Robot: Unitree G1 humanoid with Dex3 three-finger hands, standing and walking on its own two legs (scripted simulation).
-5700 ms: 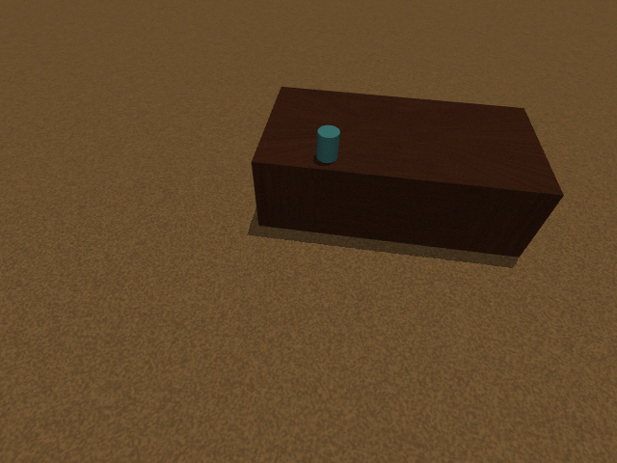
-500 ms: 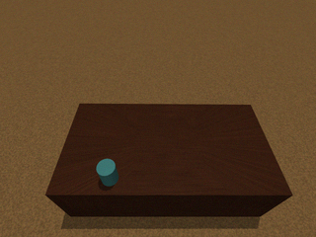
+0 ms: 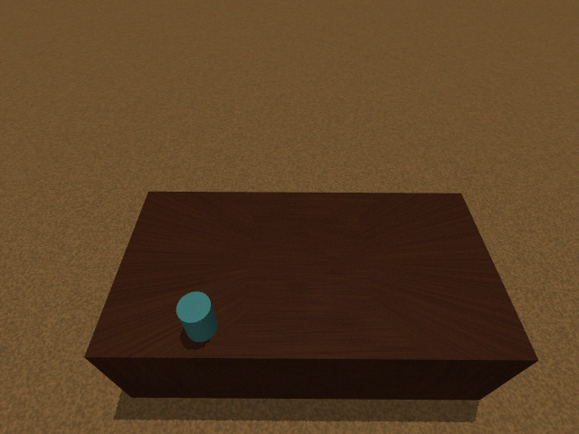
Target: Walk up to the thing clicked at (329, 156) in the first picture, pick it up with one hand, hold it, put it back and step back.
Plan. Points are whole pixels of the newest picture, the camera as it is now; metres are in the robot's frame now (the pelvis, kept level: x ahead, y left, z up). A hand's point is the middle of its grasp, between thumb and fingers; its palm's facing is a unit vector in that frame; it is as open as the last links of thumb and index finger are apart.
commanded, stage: stand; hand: left
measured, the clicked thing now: (198, 317) +0.46 +0.24 -0.36
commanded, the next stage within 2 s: go down in 1.58 s
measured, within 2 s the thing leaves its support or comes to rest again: neither
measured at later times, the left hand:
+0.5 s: hand out of the picture +0.08 +0.25 -0.16, palm faces -0.02 -0.94 -0.34, open 7.4 cm
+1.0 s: hand out of the picture +0.09 +0.25 -0.15, palm faces -0.02 -0.94 -0.35, open 7.4 cm
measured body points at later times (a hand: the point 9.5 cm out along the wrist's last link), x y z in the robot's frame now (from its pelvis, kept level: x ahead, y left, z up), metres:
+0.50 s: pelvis +0.00 +0.00 +0.00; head +0.01 -0.01 +0.45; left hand +0.08 +0.30 -0.13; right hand +0.06 -0.31 -0.14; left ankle -0.03 +0.15 -0.75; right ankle +0.04 -0.12 -0.75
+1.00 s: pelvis +0.01 +0.00 +0.00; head +0.02 +0.00 +0.45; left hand +0.09 +0.30 -0.13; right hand +0.08 -0.30 -0.13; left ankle -0.03 +0.15 -0.75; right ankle +0.04 -0.12 -0.75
